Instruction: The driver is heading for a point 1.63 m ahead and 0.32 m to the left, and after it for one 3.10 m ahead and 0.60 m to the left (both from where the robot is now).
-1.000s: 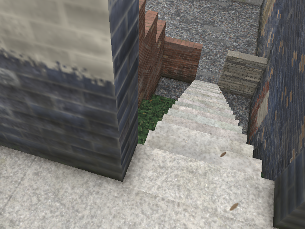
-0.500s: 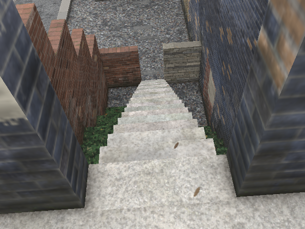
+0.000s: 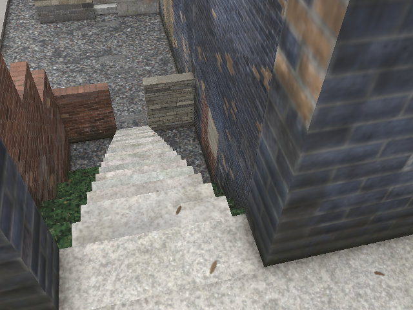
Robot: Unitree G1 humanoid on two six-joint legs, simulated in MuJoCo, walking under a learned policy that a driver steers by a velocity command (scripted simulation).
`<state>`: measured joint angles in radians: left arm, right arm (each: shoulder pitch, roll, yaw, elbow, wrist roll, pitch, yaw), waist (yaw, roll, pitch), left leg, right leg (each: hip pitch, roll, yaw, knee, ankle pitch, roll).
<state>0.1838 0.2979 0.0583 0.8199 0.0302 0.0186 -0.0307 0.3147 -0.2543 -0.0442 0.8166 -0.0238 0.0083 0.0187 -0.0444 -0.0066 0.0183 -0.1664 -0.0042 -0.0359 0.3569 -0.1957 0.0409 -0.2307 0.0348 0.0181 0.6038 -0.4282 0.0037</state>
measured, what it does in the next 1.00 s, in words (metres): walks ahead, turning left: right foot, then left foot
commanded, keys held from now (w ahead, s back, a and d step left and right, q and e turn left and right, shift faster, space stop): w+q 0.66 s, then w+e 0.34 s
